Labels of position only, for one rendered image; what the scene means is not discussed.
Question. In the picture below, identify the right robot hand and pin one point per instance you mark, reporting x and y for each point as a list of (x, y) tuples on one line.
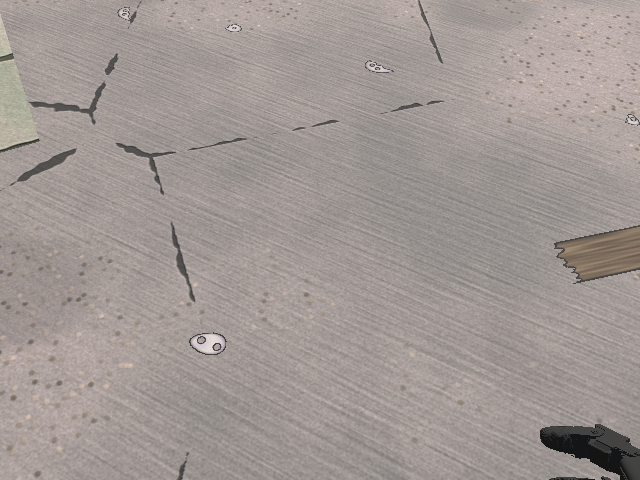
[(603, 446)]

